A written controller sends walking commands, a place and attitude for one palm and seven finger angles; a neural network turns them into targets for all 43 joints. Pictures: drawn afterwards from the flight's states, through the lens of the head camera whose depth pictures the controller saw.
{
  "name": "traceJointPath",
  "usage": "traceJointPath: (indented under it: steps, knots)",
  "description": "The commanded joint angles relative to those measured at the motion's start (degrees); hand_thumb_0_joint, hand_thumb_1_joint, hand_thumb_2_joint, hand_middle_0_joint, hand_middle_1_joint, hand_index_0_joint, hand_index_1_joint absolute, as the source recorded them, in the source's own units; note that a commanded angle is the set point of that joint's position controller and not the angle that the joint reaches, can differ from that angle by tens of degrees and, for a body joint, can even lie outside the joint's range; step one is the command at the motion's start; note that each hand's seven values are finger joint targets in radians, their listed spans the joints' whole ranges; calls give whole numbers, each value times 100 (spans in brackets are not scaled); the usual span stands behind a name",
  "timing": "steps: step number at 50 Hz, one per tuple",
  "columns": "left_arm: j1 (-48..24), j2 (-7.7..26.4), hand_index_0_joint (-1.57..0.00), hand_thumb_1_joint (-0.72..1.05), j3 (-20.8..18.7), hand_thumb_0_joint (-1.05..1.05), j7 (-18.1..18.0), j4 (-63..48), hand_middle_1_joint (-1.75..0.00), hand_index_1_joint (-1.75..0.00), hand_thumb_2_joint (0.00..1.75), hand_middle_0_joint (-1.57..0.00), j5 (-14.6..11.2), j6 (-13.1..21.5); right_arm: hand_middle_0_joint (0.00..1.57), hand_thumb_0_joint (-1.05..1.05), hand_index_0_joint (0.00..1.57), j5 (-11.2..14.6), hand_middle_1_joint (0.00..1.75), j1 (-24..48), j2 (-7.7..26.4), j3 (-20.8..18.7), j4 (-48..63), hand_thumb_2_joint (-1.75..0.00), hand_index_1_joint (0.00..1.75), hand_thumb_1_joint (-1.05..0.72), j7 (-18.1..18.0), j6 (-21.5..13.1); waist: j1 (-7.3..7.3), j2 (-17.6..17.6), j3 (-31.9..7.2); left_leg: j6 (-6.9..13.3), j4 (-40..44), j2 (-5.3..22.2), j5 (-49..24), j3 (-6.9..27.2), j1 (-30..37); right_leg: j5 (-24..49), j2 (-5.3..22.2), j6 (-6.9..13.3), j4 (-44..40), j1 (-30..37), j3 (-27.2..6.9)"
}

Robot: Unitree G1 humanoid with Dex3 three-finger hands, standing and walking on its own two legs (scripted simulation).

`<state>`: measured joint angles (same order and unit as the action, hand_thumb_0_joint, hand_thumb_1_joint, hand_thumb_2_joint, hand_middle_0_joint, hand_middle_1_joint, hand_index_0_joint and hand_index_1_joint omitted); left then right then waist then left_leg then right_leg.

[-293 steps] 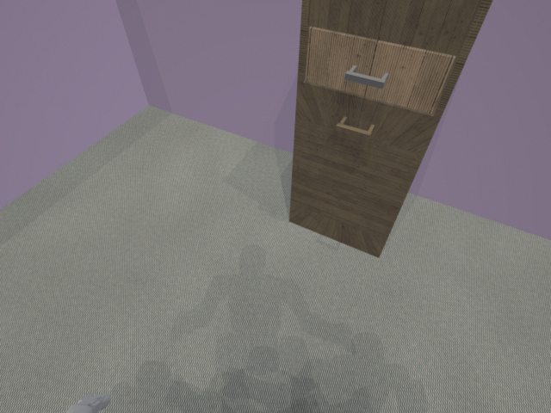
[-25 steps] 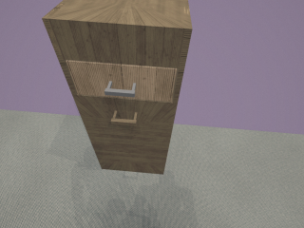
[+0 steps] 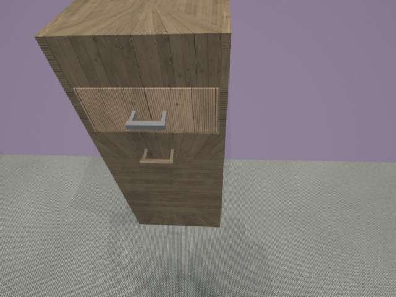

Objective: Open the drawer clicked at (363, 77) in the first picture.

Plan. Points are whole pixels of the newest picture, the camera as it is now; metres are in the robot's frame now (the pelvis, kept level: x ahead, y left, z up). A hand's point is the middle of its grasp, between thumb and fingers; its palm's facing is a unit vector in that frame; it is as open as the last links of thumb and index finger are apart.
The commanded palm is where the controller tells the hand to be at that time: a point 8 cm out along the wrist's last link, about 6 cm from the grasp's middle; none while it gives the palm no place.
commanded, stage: raise the hand with hooked fingers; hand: left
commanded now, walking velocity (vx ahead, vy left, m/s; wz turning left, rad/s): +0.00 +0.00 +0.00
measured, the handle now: (147, 120) +0.55 +0.18 +0.03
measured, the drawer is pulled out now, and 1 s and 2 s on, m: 0.00 0.00 0.00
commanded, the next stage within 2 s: move the hooked fingers above the handle in 1.98 s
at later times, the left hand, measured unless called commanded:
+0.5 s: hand (104, 295) +0.14 +0.20 -0.05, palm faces -0.04 -0.12 -0.99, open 8.5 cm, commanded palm +0.14 +0.22 +0.01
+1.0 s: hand (85, 240) +0.21 +0.23 +0.03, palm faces +0.05 -0.09 -0.99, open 11.5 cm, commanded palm +0.19 +0.23 +0.10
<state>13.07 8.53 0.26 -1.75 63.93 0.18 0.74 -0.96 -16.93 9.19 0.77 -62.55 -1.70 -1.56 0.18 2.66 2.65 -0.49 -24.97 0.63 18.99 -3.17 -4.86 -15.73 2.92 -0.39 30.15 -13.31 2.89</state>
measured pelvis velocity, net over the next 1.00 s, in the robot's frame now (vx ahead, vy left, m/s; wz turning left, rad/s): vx -0.04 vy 0.01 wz -0.03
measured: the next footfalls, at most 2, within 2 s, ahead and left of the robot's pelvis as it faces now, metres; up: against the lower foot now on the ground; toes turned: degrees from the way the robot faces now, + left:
none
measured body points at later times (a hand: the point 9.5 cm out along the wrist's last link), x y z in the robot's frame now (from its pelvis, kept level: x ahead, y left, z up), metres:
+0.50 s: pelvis -0.05 -0.03 -0.03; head -0.01 -0.05 +0.41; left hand +0.13 +0.20 +0.01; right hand +0.22 -0.27 -0.08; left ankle -0.06 +0.12 -0.74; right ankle +0.00 -0.12 -0.74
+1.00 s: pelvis -0.04 +0.01 -0.01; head -0.01 -0.03 +0.44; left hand +0.20 +0.23 +0.09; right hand +0.12 -0.23 -0.13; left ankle -0.06 +0.12 -0.74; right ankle +0.00 -0.12 -0.74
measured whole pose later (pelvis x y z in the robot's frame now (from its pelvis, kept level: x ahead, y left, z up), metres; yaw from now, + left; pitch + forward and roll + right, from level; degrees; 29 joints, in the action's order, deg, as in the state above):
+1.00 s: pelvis -0.04 +0.01 -0.01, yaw -2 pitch +3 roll +1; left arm 12.4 23.1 2.4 -14.9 -3.7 57.0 0.6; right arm -2.9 -10.7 13.9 -0.8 -35.5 -1.5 3.7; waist -3.9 3.3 -0.2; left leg 0.2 -35.1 -0.1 20.3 -3.1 -17.8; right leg -14.5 2.8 -0.3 36.9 -25.4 0.6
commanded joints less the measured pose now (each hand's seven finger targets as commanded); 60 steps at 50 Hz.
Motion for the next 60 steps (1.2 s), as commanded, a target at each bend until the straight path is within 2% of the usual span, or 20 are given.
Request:
traceJointPath:
  steps: [1,3,4,5,6,7,8,9,10,11,12,15,21,27,29,33,37,41,48,60]
  knots:
    - [347,659,-20,90,-120,0,-19,-123,-30,-30,90,-20,21,96,20,0,20,6,30,-416,447,-62,52,-90,30,-90,-31,-44,-29,-354,41,172,459,487,-1406,325,-532,1753,387,257,-452,455,-396]
    - [339,663,-20,90,-131,0,-17,-131,-30,-30,90,-20,27,97,20,0,20,5,30,-408,438,-63,23,-90,30,-90,-29,-44,-36,-272,-5,163,466,490,-1447,322,-520,1760,391,259,-471,502,-388]
    - [1052,896,-20,90,-201,0,-273,97,-30,-30,90,-20,62,196,20,0,20,77,30,175,750,-226,384,-90,30,-90,15,-65,-319,-1764,-223,16,-1036,612,-1923,85,-1007,4925,661,85,-278,820,-667]
    - [-3774,2771,-20,88,-203,0,-291,-8270,-32,-32,89,-20,1308,1220,20,0,20,290,30,398,1601,-216,2197,-90,30,-90,-256,-915,162,495,-2860,324,-198,-118,-2805,57,336,4505,123,356,156,1169,-1107]
    - [-760,2289,-20,85,-338,0,-731,-6739,-33,-33,88,-20,1381,698,20,0,20,130,30,459,1154,-313,2060,-90,30,-90,-421,-1454,-287,1769,-2663,303,118,21,-3956,95,550,2492,-99,445,386,670,-553]
    - [512,1118,-21,83,240,0,-1030,-6104,-34,-34,87,-21,1388,-145,20,0,20,305,30,701,890,-351,1987,-90,30,-90,-412,-1594,-186,1607,-1576,27,174,146,-3789,279,26,934,-219,375,346,-42,-196]
    - [463,776,-21,81,425,0,-1076,-5991,-36,-36,86,-21,1779,-187,20,0,20,279,30,704,955,-298,1960,-90,30,-90,-398,-1617,-7,596,-900,95,-39,165,-3516,197,-382,1150,-273,301,177,-430,-85]
    - [70,1305,-21,78,190,0,-1211,-6529,-37,-37,85,-21,2313,-63,20,0,20,119,30,1045,1141,-362,2338,-90,30,-90,-349,-1577,-13,70,-497,147,-328,-2,-2761,337,-854,1476,-264,348,54,-678,-354]
    - [647,1756,-21,76,-285,0,-1375,-6356,-39,-39,84,-21,2950,-27,20,0,20,-28,30,874,1198,-440,2441,-90,30,-90,-317,-1413,-139,-519,-1149,195,-532,-87,-2410,214,-1127,1389,-226,327,152,-534,-334]
    - [1384,1435,-21,74,-135,0,-1489,-6224,-40,-40,83,-21,3442,-50,20,0,20,-97,30,1011,1061,-475,2733,-90,30,-90,-264,-1248,-320,-1058,-1192,174,-613,-157,-1926,162,-1524,1031,-245,306,165,-586,-424]
    - [1909,1505,-21,71,-271,0,-1588,-6213,-42,-42,82,-21,3916,-40,20,0,20,-111,30,1131,1074,-548,3000,-90,30,-90,-175,-1083,-564,-962,-1227,133,-602,-249,-1662,138,-1820,736,-233,339,130,-410,-656]
    - [2628,1071,-22,64,162,0,-1899,-6076,-47,-47,79,-22,5165,180,20,0,20,-229,30,1471,1095,-589,3505,-90,30,-90,181,-486,-712,-1339,-565,72,-804,-277,-734,4,-2618,-60,-285,389,270,-972,-756]
    - [1074,1968,-23,50,-523,0,-2493,-7117,-55,-55,73,-23,6420,618,20,0,20,-262,30,1781,999,-502,4069,-90,30,-90,337,75,-723,-974,-1509,191,-1472,-507,-149,-5,-2911,-346,-197,370,621,-1100,-1193]
    - [-1162,2392,-24,36,-638,0,-2901,-7916,-64,-64,67,-24,6223,727,20,0,20,-347,30,1722,852,-479,4044,-90,30,-90,53,105,-223,-288,-2180,269,-2049,-515,193,162,-2409,-907,-150,300,660,-1677,-1251]
    - [-1108,2228,-24,32,-401,0,-2858,-7709,-68,-68,65,-24,6175,577,20,0,20,-368,30,1724,839,-454,3995,-90,30,-90,43,84,-176,9,-2126,251,-1988,-490,64,144,-2176,-705,-168,306,655,-1734,-1056]
    - [-1087,2200,-25,22,-280,0,-2483,-7282,-74,-74,61,-25,5937,26,20,0,20,-304,30,1914,862,-293,3930,-90,30,-90,-62,170,-223,-217,-1929,258,-1510,-398,-68,155,-2250,-181,-190,222,491,-959,-678]
    - [-686,2228,-25,13,-297,0,-1867,-7146,-80,-80,57,-25,5763,-330,20,0,20,-216,30,2004,887,-183,3904,-90,30,-90,-109,216,-452,-499,-1688,223,-948,-272,-310,182,-2146,33,-198,245,333,-419,-514]
    - [-411,2245,-26,4,-336,0,-1442,-7519,-86,-86,53,-26,5684,-234,20,0,20,-194,30,1883,920,-184,3864,-90,30,-90,-60,213,-578,-471,-1388,185,-568,-218,-562,201,-1950,187,-198,259,198,-149,-359]
    - [-1081,2458,-27,-13,-600,0,-1628,-7983,-96,-96,46,-27,5701,68,20,0,20,-184,30,1718,994,-322,3785,-90,30,-90,-11,162,-573,-58,-1548,172,-306,-183,-989,270,-1425,450,-228,307,153,-27,-233]
    - [-2214,2698,-29,-41,-350,0,-892,-7927,-114,-114,34,-29,5543,-405,20,0,20,-21,30,1855,1074,-293,3580,-90,30,-90,6,341,-595,-140,-1431,97,196,-136,-1995,275,-816,1336,-236,292,-200,612,-119]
